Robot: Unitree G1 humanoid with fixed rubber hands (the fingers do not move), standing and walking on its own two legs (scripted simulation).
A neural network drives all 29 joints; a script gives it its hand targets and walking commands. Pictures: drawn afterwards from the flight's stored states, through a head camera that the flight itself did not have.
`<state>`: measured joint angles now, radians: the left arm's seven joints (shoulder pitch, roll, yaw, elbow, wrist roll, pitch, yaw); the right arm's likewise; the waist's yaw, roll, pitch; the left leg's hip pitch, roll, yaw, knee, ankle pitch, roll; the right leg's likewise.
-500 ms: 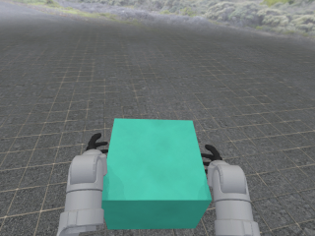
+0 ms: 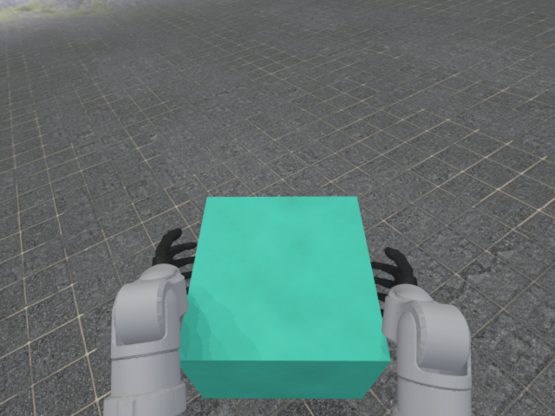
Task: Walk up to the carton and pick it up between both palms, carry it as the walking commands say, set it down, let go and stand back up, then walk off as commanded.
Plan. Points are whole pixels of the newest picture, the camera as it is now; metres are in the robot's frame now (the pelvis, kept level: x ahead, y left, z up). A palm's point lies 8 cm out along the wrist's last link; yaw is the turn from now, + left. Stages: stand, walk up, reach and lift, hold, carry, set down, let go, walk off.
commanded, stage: carry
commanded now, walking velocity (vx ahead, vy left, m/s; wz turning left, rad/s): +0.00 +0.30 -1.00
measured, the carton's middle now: (282, 294) +0.31 +0.00 +0.03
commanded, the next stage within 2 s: none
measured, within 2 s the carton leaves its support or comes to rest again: neither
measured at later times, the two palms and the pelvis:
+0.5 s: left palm (192, 265) +0.33 +0.13 +0.09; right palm (411, 341) +0.21 -0.16 +0.09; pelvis +0.01 +0.09 +0.00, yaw -24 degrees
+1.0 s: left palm (261, 246) +0.38 +0.03 +0.07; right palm (441, 413) +0.14 -0.17 +0.07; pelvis +0.06 +0.14 -0.01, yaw -49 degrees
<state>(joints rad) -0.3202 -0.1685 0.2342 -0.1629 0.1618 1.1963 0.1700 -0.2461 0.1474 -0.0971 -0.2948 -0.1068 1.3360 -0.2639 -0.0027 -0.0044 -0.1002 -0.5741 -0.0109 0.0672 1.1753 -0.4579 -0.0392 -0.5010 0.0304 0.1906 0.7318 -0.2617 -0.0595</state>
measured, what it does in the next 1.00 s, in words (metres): steps to the left, turning right: left foot, then right foot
